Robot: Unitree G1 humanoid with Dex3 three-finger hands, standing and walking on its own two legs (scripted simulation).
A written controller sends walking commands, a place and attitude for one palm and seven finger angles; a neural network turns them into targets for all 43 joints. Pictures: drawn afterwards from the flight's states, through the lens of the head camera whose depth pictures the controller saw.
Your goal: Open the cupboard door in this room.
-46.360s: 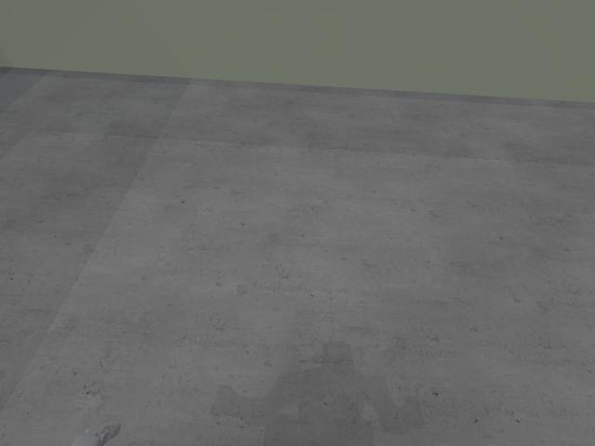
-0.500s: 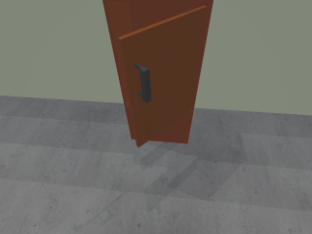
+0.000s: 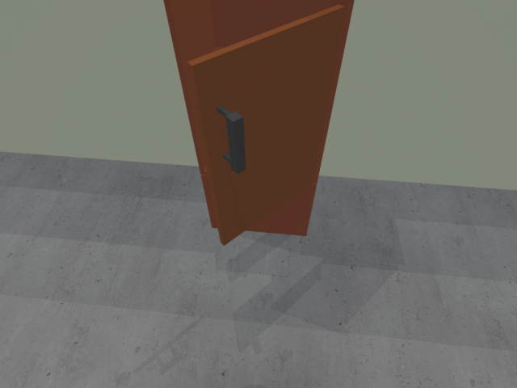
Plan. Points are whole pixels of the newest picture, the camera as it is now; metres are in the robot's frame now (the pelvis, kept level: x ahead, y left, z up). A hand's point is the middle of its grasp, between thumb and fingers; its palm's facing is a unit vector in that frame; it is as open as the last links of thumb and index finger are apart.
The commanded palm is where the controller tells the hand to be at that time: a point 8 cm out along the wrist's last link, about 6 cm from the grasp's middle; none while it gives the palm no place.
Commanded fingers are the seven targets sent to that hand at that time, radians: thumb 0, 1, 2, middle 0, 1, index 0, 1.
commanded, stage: look to check the result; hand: left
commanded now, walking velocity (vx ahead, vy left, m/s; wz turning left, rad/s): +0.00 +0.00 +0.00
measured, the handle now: (230, 139) +0.58 +0.10 +0.04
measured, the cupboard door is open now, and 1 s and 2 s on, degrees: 47 47 47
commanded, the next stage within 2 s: walk to a spot facing it in 0.26 s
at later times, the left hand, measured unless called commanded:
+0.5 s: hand out of the picture +0.08 +0.22 -0.16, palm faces -0.02 -0.95 -0.30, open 7.4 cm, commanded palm none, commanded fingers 0.00 0.90 0.90 -0.20 -0.30 -0.20 -0.30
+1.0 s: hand out of the picture +0.09 +0.16 -0.18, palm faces -0.22 -0.93 -0.28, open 7.4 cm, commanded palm none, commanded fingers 0.00 0.90 0.90 -0.20 -0.30 -0.20 -0.30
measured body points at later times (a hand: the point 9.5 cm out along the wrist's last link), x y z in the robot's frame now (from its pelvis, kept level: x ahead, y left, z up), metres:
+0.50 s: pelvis +0.01 +0.00 +0.00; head +0.03 -0.01 +0.45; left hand +0.08 +0.27 -0.14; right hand +0.06 -0.28 -0.15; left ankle -0.01 +0.13 -0.75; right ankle +0.02 -0.09 -0.75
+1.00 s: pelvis -0.02 -0.03 -0.02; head +0.03 -0.07 +0.43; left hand +0.10 +0.21 -0.16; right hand -0.03 -0.30 -0.18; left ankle -0.02 +0.13 -0.67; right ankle -0.02 -0.12 -0.75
